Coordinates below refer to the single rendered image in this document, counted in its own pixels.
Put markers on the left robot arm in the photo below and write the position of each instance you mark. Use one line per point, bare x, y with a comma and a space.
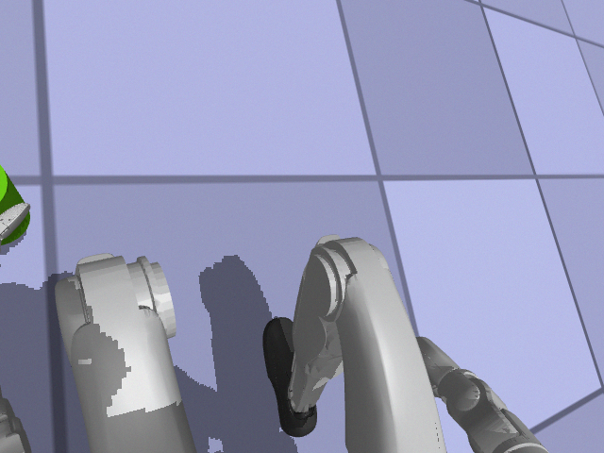
13, 438

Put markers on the bottle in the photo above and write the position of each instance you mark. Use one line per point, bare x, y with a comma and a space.
10, 197

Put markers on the left robot hand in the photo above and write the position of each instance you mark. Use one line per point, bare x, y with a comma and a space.
11, 218

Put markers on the right robot hand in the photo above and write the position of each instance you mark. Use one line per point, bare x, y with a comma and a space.
438, 364

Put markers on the right robot arm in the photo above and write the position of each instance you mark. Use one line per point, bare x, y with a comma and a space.
490, 427

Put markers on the right robot foot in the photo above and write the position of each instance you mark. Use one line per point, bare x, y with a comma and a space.
278, 349

